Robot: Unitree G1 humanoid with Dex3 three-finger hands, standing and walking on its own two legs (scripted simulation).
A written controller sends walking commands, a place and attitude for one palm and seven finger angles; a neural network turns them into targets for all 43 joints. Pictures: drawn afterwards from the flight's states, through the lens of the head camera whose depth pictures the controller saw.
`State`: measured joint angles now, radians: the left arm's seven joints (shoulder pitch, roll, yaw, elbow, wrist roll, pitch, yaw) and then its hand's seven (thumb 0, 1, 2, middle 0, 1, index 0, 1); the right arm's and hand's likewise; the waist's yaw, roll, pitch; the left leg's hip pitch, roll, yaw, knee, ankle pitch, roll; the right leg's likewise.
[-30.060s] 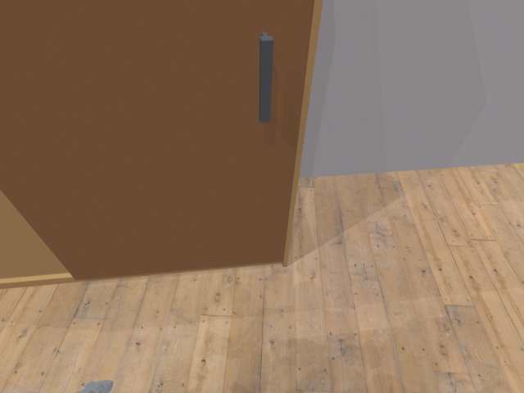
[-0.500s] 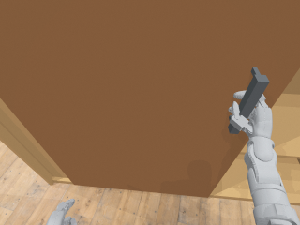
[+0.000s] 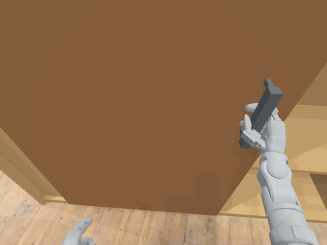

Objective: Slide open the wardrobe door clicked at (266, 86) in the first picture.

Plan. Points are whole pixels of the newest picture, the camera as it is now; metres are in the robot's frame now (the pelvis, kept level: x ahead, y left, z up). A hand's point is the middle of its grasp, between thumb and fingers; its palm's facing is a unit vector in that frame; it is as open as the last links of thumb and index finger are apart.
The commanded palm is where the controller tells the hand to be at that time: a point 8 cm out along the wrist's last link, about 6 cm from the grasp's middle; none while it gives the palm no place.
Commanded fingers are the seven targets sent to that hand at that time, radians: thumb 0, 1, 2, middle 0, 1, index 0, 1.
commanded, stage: loosen the grip on the handle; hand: right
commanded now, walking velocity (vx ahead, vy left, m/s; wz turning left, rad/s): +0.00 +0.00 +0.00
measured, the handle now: (255, 115) +0.40 -0.22 +0.13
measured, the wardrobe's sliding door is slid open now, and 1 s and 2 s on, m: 0.67 0.67 0.67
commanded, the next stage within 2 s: slip the hand off the handle in 0.62 s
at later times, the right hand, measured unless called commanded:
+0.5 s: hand (246, 130) +0.36 -0.19 +0.12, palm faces +0.31 +0.94 -0.14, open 13.2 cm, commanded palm +0.32 -0.23 +0.12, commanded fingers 0.00 0.55 -0.20 0.26 1.17 0.26 1.17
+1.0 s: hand (260, 132) +0.35 -0.22 +0.12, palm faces +0.33 +0.93 -0.12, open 14.2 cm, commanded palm +0.31 -0.28 +0.12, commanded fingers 0.00 0.55 -0.20 0.25 1.15 0.25 1.15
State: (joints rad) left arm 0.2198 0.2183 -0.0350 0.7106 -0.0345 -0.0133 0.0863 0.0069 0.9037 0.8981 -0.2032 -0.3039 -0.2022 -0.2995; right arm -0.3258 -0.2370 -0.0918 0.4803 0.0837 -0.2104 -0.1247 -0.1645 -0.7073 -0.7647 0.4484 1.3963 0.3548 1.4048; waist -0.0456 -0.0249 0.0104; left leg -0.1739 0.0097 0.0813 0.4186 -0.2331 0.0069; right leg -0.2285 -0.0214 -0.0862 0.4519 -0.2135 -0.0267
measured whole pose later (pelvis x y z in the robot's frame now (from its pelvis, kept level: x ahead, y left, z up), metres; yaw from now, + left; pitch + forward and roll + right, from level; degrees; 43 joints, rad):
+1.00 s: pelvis +0.01 +0.02 -0.01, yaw +0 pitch +0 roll +0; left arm 0.18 0.23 -0.02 0.70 -0.03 -0.06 0.08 0.01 0.90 0.90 -0.20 -0.30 -0.20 -0.30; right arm -0.22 -0.33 -0.29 0.28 0.12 0.00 -0.04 -0.01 0.55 -0.20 0.34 1.20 0.33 1.21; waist 0.00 0.01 -0.02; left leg -0.24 -0.01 0.07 0.54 -0.31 0.04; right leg -0.27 -0.04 -0.08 0.53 -0.26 0.01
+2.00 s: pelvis -0.01 +0.02 -0.01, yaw -1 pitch -3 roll +0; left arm 0.16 0.23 -0.06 0.68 -0.03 -0.19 0.10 0.01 0.90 0.90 -0.20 -0.30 -0.20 -0.30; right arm 0.18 -0.32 -0.33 -0.05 0.22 -0.03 0.07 -0.01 0.56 -0.20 0.25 1.15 0.25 1.16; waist -0.07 -0.03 -0.01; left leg -0.19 0.00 0.10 0.53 -0.29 0.03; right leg -0.24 -0.03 -0.05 0.54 -0.24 -0.01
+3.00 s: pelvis -0.01 +0.00 +0.00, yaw -1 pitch -7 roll +1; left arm 0.18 0.21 -0.05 0.71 0.02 -0.21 0.08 0.01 0.90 0.90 -0.20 -0.30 -0.20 -0.30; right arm 0.43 -0.32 -0.29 -0.37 0.07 -0.08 -0.15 0.00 0.00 -0.47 0.23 0.82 0.24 0.83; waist -0.08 -0.04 0.05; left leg -0.04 0.02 0.08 0.39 -0.23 0.00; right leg -0.10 -0.01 -0.08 0.42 -0.20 -0.03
